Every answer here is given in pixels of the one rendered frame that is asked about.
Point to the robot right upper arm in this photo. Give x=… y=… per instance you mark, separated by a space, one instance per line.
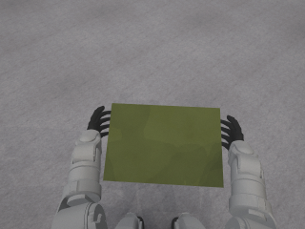
x=239 y=222

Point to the robot right forearm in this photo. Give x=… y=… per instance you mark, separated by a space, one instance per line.
x=248 y=189

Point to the left robot hand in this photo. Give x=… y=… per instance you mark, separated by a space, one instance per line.
x=96 y=121

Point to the robot left thigh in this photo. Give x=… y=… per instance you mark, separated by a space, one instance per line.
x=129 y=223

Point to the carton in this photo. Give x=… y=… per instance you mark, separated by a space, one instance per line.
x=161 y=144

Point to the robot left forearm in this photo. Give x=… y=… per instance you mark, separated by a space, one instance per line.
x=83 y=184

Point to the right robot hand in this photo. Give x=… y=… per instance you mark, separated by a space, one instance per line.
x=235 y=131

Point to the robot right thigh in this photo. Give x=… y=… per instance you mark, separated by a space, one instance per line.
x=188 y=223

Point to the robot left upper arm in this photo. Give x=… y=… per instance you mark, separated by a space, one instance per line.
x=90 y=215

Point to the robot thigh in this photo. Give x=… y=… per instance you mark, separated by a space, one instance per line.
x=129 y=223
x=188 y=223

